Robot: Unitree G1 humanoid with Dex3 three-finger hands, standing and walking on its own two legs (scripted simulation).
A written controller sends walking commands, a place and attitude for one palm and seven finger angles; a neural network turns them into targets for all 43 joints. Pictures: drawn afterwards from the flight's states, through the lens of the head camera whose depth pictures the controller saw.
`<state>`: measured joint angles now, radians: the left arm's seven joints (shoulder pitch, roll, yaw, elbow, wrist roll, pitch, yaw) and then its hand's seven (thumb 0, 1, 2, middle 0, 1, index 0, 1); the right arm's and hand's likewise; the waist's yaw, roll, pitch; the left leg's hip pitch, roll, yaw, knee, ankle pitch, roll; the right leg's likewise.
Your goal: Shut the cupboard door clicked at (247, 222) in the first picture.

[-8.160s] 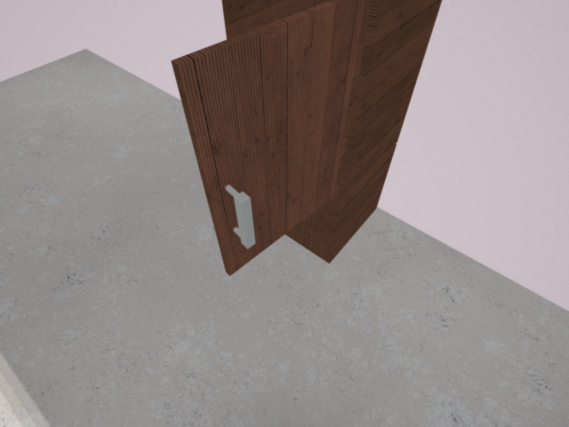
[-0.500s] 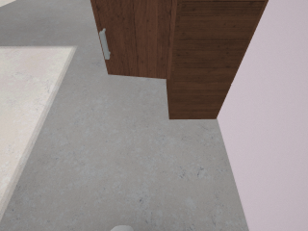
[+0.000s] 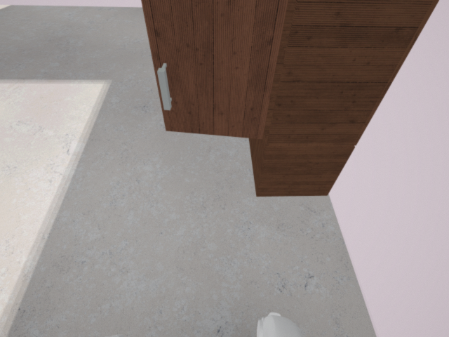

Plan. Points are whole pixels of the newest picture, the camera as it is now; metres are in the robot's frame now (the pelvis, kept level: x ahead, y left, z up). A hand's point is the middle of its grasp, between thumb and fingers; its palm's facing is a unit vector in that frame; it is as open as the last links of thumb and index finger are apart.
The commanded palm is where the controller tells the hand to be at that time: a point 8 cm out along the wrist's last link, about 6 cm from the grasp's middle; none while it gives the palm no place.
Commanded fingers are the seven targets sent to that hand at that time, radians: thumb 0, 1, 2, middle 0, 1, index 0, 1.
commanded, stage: take the last steps up to it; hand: left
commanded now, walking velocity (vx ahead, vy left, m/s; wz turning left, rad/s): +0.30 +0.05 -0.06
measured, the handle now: (166, 87) +0.92 +0.26 -0.11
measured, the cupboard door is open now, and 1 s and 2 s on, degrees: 83 83 83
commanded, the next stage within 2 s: come to a stop and stand still in 0.96 s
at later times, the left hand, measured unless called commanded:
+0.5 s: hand (152, 313) +0.19 +0.16 -0.16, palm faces +0.08 -0.97 -0.24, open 7.2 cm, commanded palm none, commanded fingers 0.00 0.90 0.90 -0.20 -0.30 -0.20 -0.30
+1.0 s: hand (148, 216) +0.42 +0.22 -0.17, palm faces +0.02 -0.98 -0.22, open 7.3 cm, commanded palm none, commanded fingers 0.00 0.90 0.90 -0.20 -0.30 -0.20 -0.30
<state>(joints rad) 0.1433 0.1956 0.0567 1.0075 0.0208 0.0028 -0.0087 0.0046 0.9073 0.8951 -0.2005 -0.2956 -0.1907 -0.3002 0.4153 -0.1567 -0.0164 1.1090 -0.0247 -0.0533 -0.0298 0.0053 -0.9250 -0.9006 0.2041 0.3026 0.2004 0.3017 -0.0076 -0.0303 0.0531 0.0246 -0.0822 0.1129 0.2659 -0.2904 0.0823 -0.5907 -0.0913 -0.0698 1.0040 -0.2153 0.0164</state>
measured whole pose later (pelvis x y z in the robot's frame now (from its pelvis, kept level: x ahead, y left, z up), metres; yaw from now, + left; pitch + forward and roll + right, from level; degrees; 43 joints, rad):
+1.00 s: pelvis +0.37 +0.04 +0.00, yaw -3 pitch +0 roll +2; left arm 0.21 0.17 0.06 1.03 0.02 -0.01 0.01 0.01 0.93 0.89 -0.20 -0.30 -0.19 -0.30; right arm 0.23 -0.19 -0.04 1.04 -0.03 -0.05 -0.03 -0.02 -0.95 -0.90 0.21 0.30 0.20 0.30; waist 0.02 -0.02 0.08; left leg -0.17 -0.02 0.16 0.41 -0.24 0.05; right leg -0.47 -0.10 -0.08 0.85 -0.34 0.00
